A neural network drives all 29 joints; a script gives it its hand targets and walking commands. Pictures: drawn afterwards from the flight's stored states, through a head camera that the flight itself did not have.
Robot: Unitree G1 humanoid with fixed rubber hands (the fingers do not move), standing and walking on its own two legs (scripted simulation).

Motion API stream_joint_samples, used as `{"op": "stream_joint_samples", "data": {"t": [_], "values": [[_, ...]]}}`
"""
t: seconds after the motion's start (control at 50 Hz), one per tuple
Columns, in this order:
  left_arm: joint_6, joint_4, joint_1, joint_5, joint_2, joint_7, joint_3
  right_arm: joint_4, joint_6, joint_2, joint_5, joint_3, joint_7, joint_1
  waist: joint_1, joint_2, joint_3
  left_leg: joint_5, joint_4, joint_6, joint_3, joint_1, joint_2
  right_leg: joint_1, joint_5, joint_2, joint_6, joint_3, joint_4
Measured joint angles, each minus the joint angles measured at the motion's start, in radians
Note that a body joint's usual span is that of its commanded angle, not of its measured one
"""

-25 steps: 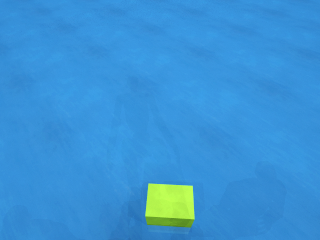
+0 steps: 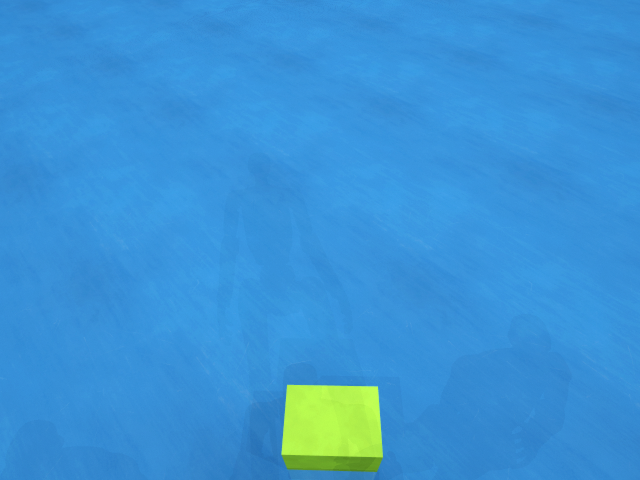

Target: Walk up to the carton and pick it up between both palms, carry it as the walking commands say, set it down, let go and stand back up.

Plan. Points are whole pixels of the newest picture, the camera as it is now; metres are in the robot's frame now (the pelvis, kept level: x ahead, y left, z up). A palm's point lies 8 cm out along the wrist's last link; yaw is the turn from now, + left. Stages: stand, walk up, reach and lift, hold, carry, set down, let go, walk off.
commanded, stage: walk up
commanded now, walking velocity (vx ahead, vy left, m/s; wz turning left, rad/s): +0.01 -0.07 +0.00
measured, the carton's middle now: (332, 428) +0.39 +0.00 -0.68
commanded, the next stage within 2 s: stand in 1.72 s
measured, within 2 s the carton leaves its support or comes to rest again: neither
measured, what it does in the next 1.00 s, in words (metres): steps on the spot: right foot, then left foot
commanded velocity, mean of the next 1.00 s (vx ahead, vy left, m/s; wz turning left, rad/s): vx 0.02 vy -0.04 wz -0.05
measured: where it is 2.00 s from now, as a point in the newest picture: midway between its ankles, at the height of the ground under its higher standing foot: outside the picture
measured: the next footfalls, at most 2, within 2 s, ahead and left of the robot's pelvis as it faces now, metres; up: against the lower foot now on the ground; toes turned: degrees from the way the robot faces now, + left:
right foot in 0.52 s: +0.08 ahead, -0.15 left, +0.00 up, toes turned -7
left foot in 0.76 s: +0.02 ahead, +0.06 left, +0.00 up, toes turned -1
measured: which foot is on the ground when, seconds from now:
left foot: down 0.00-0.54, up 0.56-0.74, down 0.76-1.00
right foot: down 0.00-0.30, up 0.32-0.50, down 0.52-0.78, up 0.80-1.00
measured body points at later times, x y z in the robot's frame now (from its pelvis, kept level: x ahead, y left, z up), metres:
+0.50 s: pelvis +0.03 -0.02 -0.01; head +0.06 -0.02 +0.44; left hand +0.07 +0.21 -0.17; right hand +0.02 -0.26 -0.16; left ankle -0.04 +0.10 -0.73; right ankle +0.03 -0.14 -0.72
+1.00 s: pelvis +0.01 -0.05 +0.00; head +0.05 -0.04 +0.45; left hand +0.09 +0.19 -0.15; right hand +0.03 -0.29 -0.15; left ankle -0.02 +0.06 -0.73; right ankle -0.02 -0.16 -0.72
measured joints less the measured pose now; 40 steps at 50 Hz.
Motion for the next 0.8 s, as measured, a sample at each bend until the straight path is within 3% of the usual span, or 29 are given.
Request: {"op": "stream_joint_samples", "data": {"t": [0.14,0.24,0.28,0.34,0.4,0.48,0.52,0.58,0.66,0.74,0.76,0.8], "values": [[0.011,-0.011,-0.032,-0.007,0.031,0.003,0.017,0.009,0.005,0.002,-0.005,0.001,-0.012,-0.004,-0.004,-0.014,0.006,-0.014,0.032,-0.016,0.008,-0.016,0.028,0.0,-0.012,0.018,-0.019,-0.021,0.005],[0.004,-0.008,0.0,0.016,0.028,-0.002,0.007,0.023,0.026,-0.012,-0.011,0.006,0.004,0.029,-0.008,0.005,-0.02,-0.124,0.168,0.021,0.046,-0.068,0.045,0.027,-0.044,0.024,-0.023,-0.071,0.02],[0.004,0.002,0.033,0.021,0.027,-0.005,0.009,0.024,0.02,-0.013,-0.014,0.009,0.011,0.031,-0.001,0.001,-0.029,-0.096,0.157,0.031,0.059,-0.067,0.038,0.032,-0.064,0.024,-0.019,-0.075,0.041],[0.015,0.037,0.083,0.016,0.035,-0.016,0.018,0.026,-0.007,0.005,-0.022,0.003,0.006,0.024,0.014,-0.048,-0.045,-0.076,0.135,0.026,0.117,-0.031,0.027,-0.034,-0.105,0.004,0.01,-0.001,0.204],[0.027,0.026,0.055,-0.002,0.042,-0.016,0.024,0.02,-0.025,-0.001,-0.027,-0.004,-0.013,0.033,-0.009,-0.045,-0.014,-0.095,0.136,0.017,0.125,-0.016,0.046,-0.144,-0.182,0.02,0.05,0.053,0.428],[0.021,-0.01,-0.033,-0.008,0.046,-0.02,0.026,0.046,-0.012,-0.009,-0.035,-0.014,-0.014,0.049,-0.02,-0.028,0.033,-0.071,0.088,-0.002,0.12,0.013,0.055,-0.184,-0.1,-0.011,0.045,0.082,0.282],[0.004,-0.023,-0.07,-0.002,0.048,-0.023,0.021,0.057,0.001,-0.017,-0.022,-0.021,-0.007,0.05,-0.02,-0.012,0.056,-0.081,0.105,-0.014,0.116,0.012,0.065,-0.162,0.095,-0.03,0.035,0.077,0.126],[-0.012,-0.024,-0.112,0.014,0.037,-0.026,0.012,0.069,0.027,-0.036,0.002,-0.027,0.001,0.053,-0.037,0.044,0.067,-0.164,0.205,-0.012,0.051,-0.033,0.074,-0.144,0.073,-0.013,0.018,0.026,0.118],[-0.004,-0.034,-0.132,0.023,0.028,-0.015,0.011,0.059,0.05,-0.053,0.014,-0.029,0.004,0.026,-0.013,0.059,0.059,-0.251,0.334,-0.002,0.038,-0.098,0.032,-0.146,0.08,-0.006,0.012,0.023,0.081],[0.015,-0.038,-0.138,0.013,0.034,-0.009,0.017,0.023,0.041,-0.057,0.011,-0.022,0.0,-0.02,-0.004,0.048,0.071,-0.116,0.174,0.009,0.049,-0.088,0.011,-0.168,0.106,0.003,0.015,0.029,0.07],[0.021,-0.038,-0.139,0.01,0.039,-0.009,0.019,0.018,0.036,-0.055,0.009,-0.021,-0.001,-0.028,-0.004,0.041,0.075,-0.033,0.121,0.027,0.053,-0.077,0.008,-0.175,0.105,0.002,0.017,0.031,0.079],[0.033,-0.042,-0.141,-0.004,0.055,-0.011,0.027,0.006,0.03,-0.043,0.002,-0.022,0.001,-0.037,0.01,0.0,0.084,-0.012,0.11,0.057,0.08,-0.069,-0.008,-0.203,0.081,-0.012,0.025,0.058,0.132]]}}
